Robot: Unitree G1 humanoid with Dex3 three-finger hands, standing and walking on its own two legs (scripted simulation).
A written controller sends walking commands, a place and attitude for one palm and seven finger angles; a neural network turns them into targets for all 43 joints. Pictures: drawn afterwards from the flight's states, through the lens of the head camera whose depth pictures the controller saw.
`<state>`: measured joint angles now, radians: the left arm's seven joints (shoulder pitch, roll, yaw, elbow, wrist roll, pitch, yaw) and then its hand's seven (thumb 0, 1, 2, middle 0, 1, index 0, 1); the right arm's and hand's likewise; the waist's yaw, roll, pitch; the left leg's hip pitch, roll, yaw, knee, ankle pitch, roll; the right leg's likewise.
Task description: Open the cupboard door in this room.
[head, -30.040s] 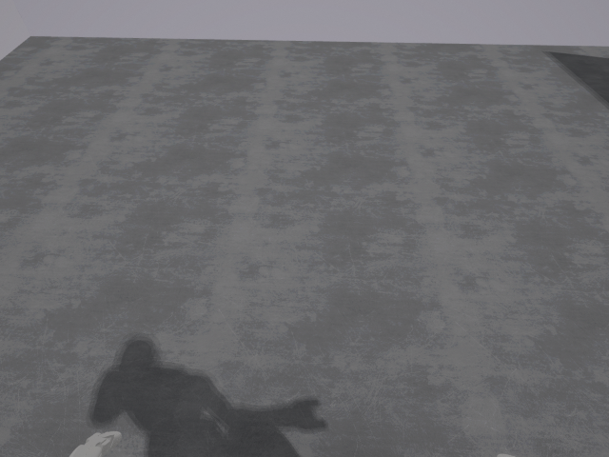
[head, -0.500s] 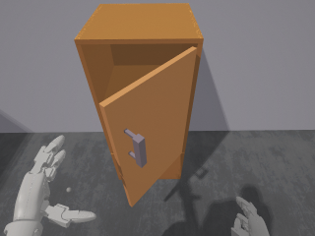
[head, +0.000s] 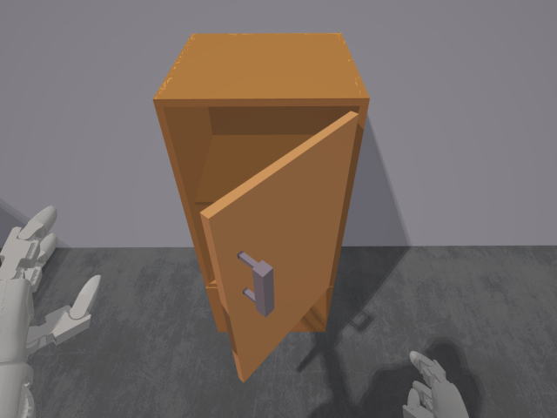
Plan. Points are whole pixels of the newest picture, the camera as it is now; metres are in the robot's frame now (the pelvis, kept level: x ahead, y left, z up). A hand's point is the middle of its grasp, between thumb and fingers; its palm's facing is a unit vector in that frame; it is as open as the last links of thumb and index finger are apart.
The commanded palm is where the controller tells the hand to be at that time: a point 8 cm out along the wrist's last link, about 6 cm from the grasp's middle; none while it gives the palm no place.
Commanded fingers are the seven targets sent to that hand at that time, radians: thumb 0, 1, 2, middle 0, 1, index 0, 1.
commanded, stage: draw the hand back to the body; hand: left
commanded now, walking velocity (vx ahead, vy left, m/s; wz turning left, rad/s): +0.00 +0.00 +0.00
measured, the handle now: (254, 283) +0.33 +0.09 +0.00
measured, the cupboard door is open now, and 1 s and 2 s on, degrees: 49 49 49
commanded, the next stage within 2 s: step back with the hand held close in 0.44 s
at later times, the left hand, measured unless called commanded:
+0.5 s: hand (79, 304) +0.18 +0.24 +0.16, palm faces +0.47 -0.79 -0.38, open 7.5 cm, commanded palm +0.14 +0.28 +0.17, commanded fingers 0.00 0.90 0.90 -0.20 -0.30 -0.20 -0.30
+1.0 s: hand (76, 309) +0.17 +0.24 +0.16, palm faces +0.31 -0.81 -0.51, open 7.4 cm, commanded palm +0.11 +0.29 +0.18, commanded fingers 0.00 0.90 0.90 -0.20 -0.30 -0.20 -0.30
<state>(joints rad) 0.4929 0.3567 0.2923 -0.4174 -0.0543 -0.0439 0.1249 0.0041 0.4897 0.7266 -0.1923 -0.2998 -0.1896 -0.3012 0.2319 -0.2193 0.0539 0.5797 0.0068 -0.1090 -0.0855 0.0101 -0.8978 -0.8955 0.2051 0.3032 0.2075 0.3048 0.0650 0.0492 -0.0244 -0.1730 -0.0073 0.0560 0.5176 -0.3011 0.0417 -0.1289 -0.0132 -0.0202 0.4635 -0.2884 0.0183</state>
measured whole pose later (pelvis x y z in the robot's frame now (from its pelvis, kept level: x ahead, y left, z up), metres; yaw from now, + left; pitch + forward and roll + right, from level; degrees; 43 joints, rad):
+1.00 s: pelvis -0.04 -0.01 +0.00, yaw -3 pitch +0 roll -1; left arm 0.56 0.44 0.41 -0.49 -0.05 -0.15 0.12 0.01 0.89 0.90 -0.21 -0.30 -0.21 -0.30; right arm 0.17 -0.24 -0.02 0.53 0.01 0.02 -0.08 0.01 -0.90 -0.90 0.20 0.30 0.21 0.30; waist -0.01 0.00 0.03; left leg -0.25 0.02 0.11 0.46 -0.20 0.04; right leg -0.24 0.02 0.03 0.42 -0.17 0.01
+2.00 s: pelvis -0.29 -0.03 +0.01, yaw -4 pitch +1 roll +2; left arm 0.60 0.41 0.41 -0.48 -0.05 -0.19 0.16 0.01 0.88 0.90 -0.21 -0.30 -0.21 -0.30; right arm 0.29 -0.22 0.00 0.69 0.00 -0.09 -0.06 0.01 -0.90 -0.90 0.21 0.30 0.21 0.30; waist 0.02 -0.05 -0.08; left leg -0.50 0.00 0.03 0.90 -0.26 -0.02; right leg -0.15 0.02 -0.03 0.42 -0.30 -0.07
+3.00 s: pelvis -0.32 -0.01 +0.00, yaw -1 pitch -2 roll -1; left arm 0.29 0.21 0.02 1.00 0.00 0.02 0.03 -0.02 0.97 0.90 -0.20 -0.30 -0.20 -0.30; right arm 0.26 -0.18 0.00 1.02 -0.02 0.03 -0.02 0.00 -0.90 -0.90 0.20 0.30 0.20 0.30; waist 0.00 -0.01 0.06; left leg -0.22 0.03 0.04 0.49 -0.24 0.00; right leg -0.16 0.02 -0.09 0.45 -0.26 -0.04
